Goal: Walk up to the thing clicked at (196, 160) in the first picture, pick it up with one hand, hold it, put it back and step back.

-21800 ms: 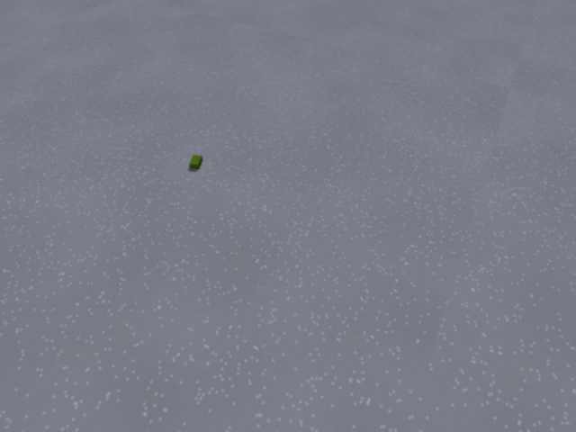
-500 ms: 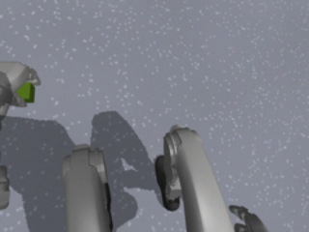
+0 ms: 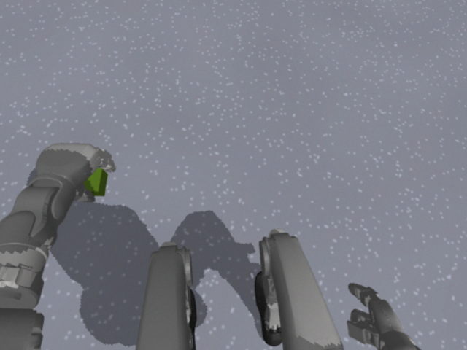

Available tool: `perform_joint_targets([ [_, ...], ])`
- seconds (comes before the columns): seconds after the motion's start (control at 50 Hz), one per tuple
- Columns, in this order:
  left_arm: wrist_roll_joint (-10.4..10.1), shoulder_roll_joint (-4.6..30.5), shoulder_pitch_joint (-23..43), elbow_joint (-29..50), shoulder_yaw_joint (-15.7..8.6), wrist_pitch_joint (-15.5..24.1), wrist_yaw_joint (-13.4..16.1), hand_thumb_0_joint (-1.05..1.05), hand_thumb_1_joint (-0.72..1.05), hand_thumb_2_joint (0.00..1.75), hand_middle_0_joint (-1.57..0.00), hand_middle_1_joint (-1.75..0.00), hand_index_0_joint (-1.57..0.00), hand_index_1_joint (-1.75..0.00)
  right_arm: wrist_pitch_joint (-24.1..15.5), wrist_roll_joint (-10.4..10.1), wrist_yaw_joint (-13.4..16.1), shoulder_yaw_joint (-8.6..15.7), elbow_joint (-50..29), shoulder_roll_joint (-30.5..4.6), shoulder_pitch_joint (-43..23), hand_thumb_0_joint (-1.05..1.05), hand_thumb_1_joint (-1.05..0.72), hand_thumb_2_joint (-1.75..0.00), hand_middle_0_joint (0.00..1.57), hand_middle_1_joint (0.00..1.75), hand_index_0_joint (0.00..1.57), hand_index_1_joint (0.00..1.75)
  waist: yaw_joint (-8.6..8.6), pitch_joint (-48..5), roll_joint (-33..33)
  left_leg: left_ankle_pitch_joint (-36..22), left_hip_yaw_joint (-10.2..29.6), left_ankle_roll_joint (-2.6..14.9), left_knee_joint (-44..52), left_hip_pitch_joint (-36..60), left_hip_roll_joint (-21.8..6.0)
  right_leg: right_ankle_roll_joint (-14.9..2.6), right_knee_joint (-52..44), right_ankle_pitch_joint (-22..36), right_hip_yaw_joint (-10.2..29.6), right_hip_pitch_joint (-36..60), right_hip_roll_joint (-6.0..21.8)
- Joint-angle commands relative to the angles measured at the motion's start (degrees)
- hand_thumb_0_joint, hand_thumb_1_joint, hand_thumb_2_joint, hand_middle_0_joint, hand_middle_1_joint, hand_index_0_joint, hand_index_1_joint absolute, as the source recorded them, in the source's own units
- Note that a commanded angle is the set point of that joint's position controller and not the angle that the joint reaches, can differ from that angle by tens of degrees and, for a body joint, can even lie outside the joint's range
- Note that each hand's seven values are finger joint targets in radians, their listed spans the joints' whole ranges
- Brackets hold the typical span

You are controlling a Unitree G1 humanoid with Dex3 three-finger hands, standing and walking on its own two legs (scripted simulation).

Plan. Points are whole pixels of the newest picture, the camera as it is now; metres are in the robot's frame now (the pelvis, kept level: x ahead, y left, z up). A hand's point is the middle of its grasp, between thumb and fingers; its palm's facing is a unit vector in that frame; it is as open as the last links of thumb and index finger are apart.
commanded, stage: lift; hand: left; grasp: from above
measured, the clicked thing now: (84, 182) +0.43 +0.26 -0.12
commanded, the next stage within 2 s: hold in 0.82 s
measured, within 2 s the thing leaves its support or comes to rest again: neither
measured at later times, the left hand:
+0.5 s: hand (42, 169) +0.37 +0.23 +0.09, palm faces -0.47 -0.01 -0.88, open 7.2 cm
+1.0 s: hand (16, 136) +0.37 +0.22 +0.16, palm faces -0.48 -0.01 -0.87, open 7.2 cm
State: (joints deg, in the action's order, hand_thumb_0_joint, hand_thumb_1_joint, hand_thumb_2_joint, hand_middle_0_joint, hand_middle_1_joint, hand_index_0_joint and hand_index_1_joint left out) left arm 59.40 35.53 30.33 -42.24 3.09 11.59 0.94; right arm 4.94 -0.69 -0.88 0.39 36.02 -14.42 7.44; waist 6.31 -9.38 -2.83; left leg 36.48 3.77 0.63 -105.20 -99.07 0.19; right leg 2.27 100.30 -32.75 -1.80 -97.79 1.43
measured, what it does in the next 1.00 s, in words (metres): rises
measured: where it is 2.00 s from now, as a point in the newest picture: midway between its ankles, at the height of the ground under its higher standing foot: (228, 330)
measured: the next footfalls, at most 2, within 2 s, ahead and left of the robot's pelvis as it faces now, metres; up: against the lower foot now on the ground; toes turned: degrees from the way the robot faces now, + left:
none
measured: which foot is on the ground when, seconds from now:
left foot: down 0.00-1.00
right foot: down 0.00-1.00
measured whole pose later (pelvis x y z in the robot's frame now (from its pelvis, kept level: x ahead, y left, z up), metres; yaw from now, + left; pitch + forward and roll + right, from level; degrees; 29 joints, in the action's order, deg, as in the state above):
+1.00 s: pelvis +0.06 -0.01 +0.22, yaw +0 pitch +10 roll -1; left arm 58.9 25.4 17.6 -43.4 10.9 7.9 2.6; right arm 1.7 -2.7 3.6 1.8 40.8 -13.8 13.1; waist 2.3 -4.5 -1.9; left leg 22.5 -0.6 0.0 -48.9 -36.3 -1.3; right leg 1.4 46.7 -19.2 1.0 -37.4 0.5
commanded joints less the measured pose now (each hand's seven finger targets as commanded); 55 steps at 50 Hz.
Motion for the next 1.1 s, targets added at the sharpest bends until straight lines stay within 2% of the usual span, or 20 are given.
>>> perform_joint_targets([
  [0.0, -2.6, 12.7, 11.5, 12.8, -5.0, -1.4, 1.7, 0.00, 0.78, 0.22, -1.10, -0.23, -1.13, -0.20, -1.3, -0.6, 2.0, 4.2, -3.4, -10.0, 6.9, 0.00, -0.90, -0.90, 0.20, 0.30, 0.20, 0.30, -0.14, -31.8, -6.1, -6.9, -0.3, 0.92, 23.8, 31.5, 0.0, -3.25, -18.5, 7.0, -1.3, 25.9, -2.3],
  [0.06, -2.8, 12.2, 10.7, 13.6, -4.6, -1.7, 2.0, 0.00, 0.77, 0.22, -1.10, -0.21, -1.13, -0.18, -2.0, -0.9, 3.0, 3.8, -3.0, -9.3, 6.2, 0.00, -0.91, -0.90, 0.20, 0.30, 0.20, 0.30, -0.09, -28.6, -4.5, -4.4, -0.7, 1.07, 28.2, 34.0, 0.0, -3.14, -23.8, 4.9, -0.6, 30.9, -2.6],
  [0.1, -2.9, 9.9, 9.0, 11.9, -3.2, -1.8, 2.4, 0.00, 0.77, 0.22, -1.11, -0.20, -1.14, -0.18, -2.6, -1.0, 3.5, 3.6, -2.4, -8.6, 5.8, 0.00, -0.91, -0.90, 0.20, 0.30, 0.20, 0.30, 0.04, -25.0, -2.3, -3.6, -1.2, 1.27, 30.5, 34.6, 0.2, -3.10, -27.6, 3.7, 0.2, 33.7, -2.7],
  [0.14, -2.8, 10.1, 9.1, 11.3, -3.7, -1.8, 3.0, 0.00, 0.79, 0.22, -1.13, -0.18, -1.16, -0.16, -3.4, -1.1, 4.0, 3.5, -1.7, -8.6, 5.6, 0.00, -0.91, -0.90, 0.20, 0.30, 0.20, 0.30, -0.37, -23.3, -3.1, -3.5, -0.7, 0.99, 33.6, 37.3, -0.1, -3.07, -29.9, 3.6, 0.5, 35.8, -2.8],
  [0.16, -2.5, 9.0, 7.6, 10.0, -3.0, -1.9, 3.3, 0.00, 0.79, 0.21, -1.14, -0.18, -1.16, -0.16, -3.6, -1.1, 4.1, 3.4, -1.5, -8.4, 5.5, 0.00, -0.91, -0.90, 0.20, 0.30, 0.20, 0.30, -0.97, -22.5, -3.0, -3.9, -0.6, 0.84, 35.3, 39.4, -0.2, -3.16, -31.1, 3.9, 0.4, 36.8, -2.8],
  [0.18, -2.4, 8.1, 8.4, 10.3, -2.1, -1.8, 3.5, 0.00, 0.80, 0.22, -1.14, -0.19, -1.16, -0.16, -3.9, -1.1, 4.3, 3.4, -1.3, -8.2, 5.5, 0.00, -0.91, -0.90, 0.20, 0.30, 0.20, 0.30, -0.38, -21.8, -3.0, -4.2, -0.5, 0.77, 36.4, 40.4, -0.3, -3.11, -32.5, 4.1, 0.6, 37.7, -2.9],
  [0.22, -1.7, 7.5, 6.4, 8.3, -2.0, -1.9, 4.2, 0.00, 0.80, 0.20, -1.12, -0.20, -1.15, -0.17, -4.4, -1.3, 4.5, 3.4, -1.0, -8.1, 5.6, 0.00, -0.91, -0.90, 0.20, 0.30, 0.20, 0.30, -1.25, -20.4, -2.5, -5.3, -0.3, 0.59, 39.1, 42.6, -0.3, -3.20, -34.8, 4.7, 0.7, 40.1, -3.1],
  [0.28, -1.0, 5.3, 5.7, 7.6, -0.4, -2.0, 5.1, 0.00, 0.80, 0.22, -1.13, -0.22, -1.16, -0.19, -5.0, -1.5, 4.6, 3.7, -0.5, -7.8, 6.3, 0.00, -0.91, -0.91, 0.20, 0.30, 0.20, 0.30, -1.16, -19.9, -2.0, -9.7, -1.3, 0.36, 41.4, 46.7, -0.1, -3.34, -38.7, 7.6, 1.3, 44.0, -3.2],
  [0.34, -0.7, 5.8, 6.8, 7.3, -0.7, -2.0, 5.8, 0.00, 0.80, 0.21, -1.12, -0.21, -1.15, -0.18, -5.5, -1.5, 4.6, 4.0, 0.0, -8.1, 6.5, 0.00, -0.91, -0.90, 0.20, 0.30, 0.20, 0.30, -1.87, -18.9, -3.1, -10.6, -1.0, 0.06, 45.2, 50.7, -0.4, -3.21, -41.4, 8.6, 1.1, 46.5, -3.2],
  [0.38, -0.3, 4.1, 8.7, 6.7, 0.7, -2.2, 6.3, 0.00, 0.83, 0.21, -1.15, -0.21, -1.18, -0.18, -5.8, -1.5, 4.6, 4.2, 0.2, -8.2, 7.1, 0.00, -0.91, -0.90, 0.20, 0.30, 0.20, 0.30, -1.59, -18.3, -3.4, -12.1, -1.0, -0.10, 47.2, 53.9, -0.6, -3.23, -42.9, 10.3, 1.1, 47.9, -3.3],
  [0.46, 0.2, 3.5, 7.6, 4.9, 1.2, -3.0, 7.3, 0.00, 0.79, 0.26, -1.12, -0.24, -1.15, -0.21, -5.8, -1.6, 4.4, 4.3, 0.4, -8.0, 8.1, 0.00, -0.91, -0.90, 0.20, 0.30, 0.20, 0.30, -2.07, -17.8, -1.8, -17.1, -2.3, 0.00, 49.8, 57.7, 0.0, -3.23, -46.9, 14.2, 1.3, 53.6, -3.5],
  [0.54, -0.3, 3.1, 7.7, 4.6, 1.5, -3.9, 7.5, 0.00, 0.79, 0.28, -1.13, -0.22, -1.15, -0.20, -5.7, -1.7, 4.3, 4.5, 0.3, -8.0, 7.9, 0.00, -0.91, -0.90, 0.20, 0.30, 0.20, 0.30, -2.62, -15.3, -1.4, -17.9, -2.6, -0.06, 53.7, 61.0, 0.0, -3.13, -50.6, 15.1, 1.4, 56.8, -3.5],
  [0.66, -0.7, 1.6, 4.9, 5.1, 2.7, -4.6, 6.1, 0.00, 0.78, 0.25, -1.12, -0.20, -1.15, -0.18, -5.5, -1.9, 4.5, 4.5, -0.9, -7.6, 6.7, 0.00, -0.91, -0.90, 0.20, 0.30, 0.20, 0.30, -3.35, -13.6, -0.3, -19.2, -3.1, -0.03, 58.1, 65.0, 0.2, -2.97, -55.0, 16.1, 1.9, 61.9, -3.4],
  [0.78, -1.6, 2.9, 4.7, 7.6, 1.7, -4.1, 4.6, 0.00, 0.79, 0.24, -1.13, -0.19, -1.16, -0.17, -5.4, -1.9, 4.9, 4.5, -1.1, -7.6, 6.3, 0.00, -0.91, -0.90, 0.20, 0.30, 0.20, 0.30, -3.91, -12.7, 0.6, -21.4, -3.3, -0.06, 61.6, 69.0, 0.0, -2.99, -58.2, 17.9, 1.9, 65.5, -3.4],
  [0.8, -1.5, 1.9, 5.1, 8.0, 2.6, -3.9, 4.3, 0.00, 0.81, 0.25, -1.14, -0.19, -1.17, -0.17, -5.4, -1.9, 4.9, 4.5, -1.4, -7.6, 6.0, 0.00, -0.91, -0.90, 0.20, 0.30, 0.20, 0.30, -3.54, -12.2, 0.3, -21.4, -3.5, -0.03, 62.2, 69.6, 0.0, -3.07, -58.7, 18.0, 1.9, 65.4, -3.4],
  [0.88, -1.2, 2.3, 4.6, 8.7, 2.1, -3.6, 4.0, 0.00, 0.81, 0.26, -1.14, -0.21, -1.17, -0.18, -5.2, -1.9, 5.0, 4.5, -1.2, -7.6, 6.1, 0.00, -0.91, -0.90, 0.20, 0.30, 0.20, 0.30, -3.98, -13.3, 0.7, -25.4, -3.8, -0.10, 62.8, 71.9, 0.3, -3.03, -59.7, 21.6, 2.2, 68.4, -3.3],
  [1.02, -1.0, 2.4, 3.6, 10.2, 2.0, -3.2, 2.6, 0.00, 0.83, 0.22, -1.14, -0.20, -1.18, -0.16, -4.6, -1.8, 5.1, 4.7, -1.3, -7.6, 5.0, 0.00, -0.90, -0.90, 0.20, 0.30, 0.20, 0.30, -4.60, -12.0, 0.3, -27.6, -3.8, -0.39, 65.6, 75.4, 0.2, -3.09, -62.1, 22.8, 2.1, 70.8, -3.4],
  [1.04, -1.2, 1.8, 4.3, 10.1, 2.7, -3.3, 2.2, 0.00, 0.83, 0.22, -1.13, -0.20, -1.17, -0.16, -4.6, -1.8, 5.1, 4.5, -1.2, -7.5, 5.1, 0.00, -0.90, -0.90, 0.20, 0.30, 0.20, 0.30, -4.03, -11.6, 0.1, -28.0, -3.6, -0.49, 65.9, 75.6, 0.1, -3.12, -62.0, 23.0, 2.0, 70.5, -3.6],
  [1.06, -1.2, 2.2, 3.6, 10.3, 2.4, -3.2, 1.8, 0.00, 0.84, 0.21, -1.14, -0.20, -1.18, -0.16, -4.5, -1.9, 5.1, 4.6, -1.5, -7.6, 4.7, 0.00, -0.90, -0.90, 0.20, 0.30, 0.20, 0.30, -4.82, -11.3, -0.1, -28.4, -3.9, -0.47, 66.4, 76.4, 0.2, -3.19, -62.4, 23.4, 1.9, 71.4, -3.5],
  [1.08, -1.0, 1.5, 2.7, 9.4, 2.9, -3.4, 1.5, 0.00, 0.83, 0.23, -1.14, -0.21, -1.18, -0.17, -4.3, -1.9, 5.1, 4.6, -1.5, -7.5, 4.7, 0.00, -0.90, -0.90, 0.20, 0.30, 0.20, 0.30, -4.27, -10.5, 0.9, -28.7, -4.0, -0.32, 66.3, 76.0, 0.3, -3.03, -62.9, 23.9, 2.2, 71.6, -3.6],
])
